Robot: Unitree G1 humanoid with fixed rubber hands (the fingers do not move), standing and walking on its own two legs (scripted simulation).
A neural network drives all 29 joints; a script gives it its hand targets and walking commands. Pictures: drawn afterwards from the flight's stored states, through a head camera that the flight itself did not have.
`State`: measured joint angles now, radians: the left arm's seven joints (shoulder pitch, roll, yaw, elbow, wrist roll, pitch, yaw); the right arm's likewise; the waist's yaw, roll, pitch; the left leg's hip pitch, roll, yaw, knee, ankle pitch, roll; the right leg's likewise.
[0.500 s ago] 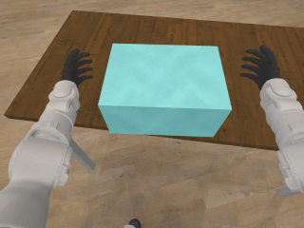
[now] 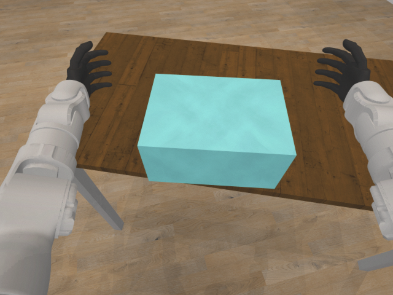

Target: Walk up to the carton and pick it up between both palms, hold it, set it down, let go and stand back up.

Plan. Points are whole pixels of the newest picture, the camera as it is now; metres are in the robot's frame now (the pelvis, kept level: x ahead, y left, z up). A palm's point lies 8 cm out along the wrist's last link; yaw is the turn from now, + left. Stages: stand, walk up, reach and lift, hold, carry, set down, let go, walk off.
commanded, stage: set down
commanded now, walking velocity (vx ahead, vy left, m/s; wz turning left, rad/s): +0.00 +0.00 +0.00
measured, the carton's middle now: (214, 130) +0.48 +0.03 +0.03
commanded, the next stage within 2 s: none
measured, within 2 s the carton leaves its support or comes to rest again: neither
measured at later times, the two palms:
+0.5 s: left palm (79, 128) +0.38 +0.29 +0.12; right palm (347, 140) +0.41 -0.21 +0.12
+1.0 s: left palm (77, 174) +0.31 +0.28 +0.07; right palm (357, 192) +0.32 -0.23 +0.07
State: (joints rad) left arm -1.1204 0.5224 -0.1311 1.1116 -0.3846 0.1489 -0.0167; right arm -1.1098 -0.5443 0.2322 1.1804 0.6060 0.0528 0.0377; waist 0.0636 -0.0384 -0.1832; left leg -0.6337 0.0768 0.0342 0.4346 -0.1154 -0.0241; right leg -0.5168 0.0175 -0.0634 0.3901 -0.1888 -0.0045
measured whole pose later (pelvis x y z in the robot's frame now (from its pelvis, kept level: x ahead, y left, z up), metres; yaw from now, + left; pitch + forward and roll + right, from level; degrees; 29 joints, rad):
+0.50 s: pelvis -0.01 +0.00 +0.01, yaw +1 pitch +8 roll -1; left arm -0.69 0.49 0.06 0.66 -0.32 0.31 -0.01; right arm -0.66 -0.43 0.07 0.70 0.47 0.16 -0.02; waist 0.04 -0.02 -0.04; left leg -0.40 0.07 0.04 0.36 -0.10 -0.03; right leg -0.29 0.01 -0.06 0.34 -0.18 -0.01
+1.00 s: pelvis +0.00 +0.00 +0.01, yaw +0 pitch +3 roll -1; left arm -0.24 0.39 0.14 0.31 -0.28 0.26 -0.01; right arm -0.19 -0.38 -0.02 0.35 0.41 0.10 0.02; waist 0.03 -0.02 0.01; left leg -0.26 0.06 0.05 0.33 -0.11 -0.02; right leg -0.16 0.00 -0.05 0.30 -0.19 -0.01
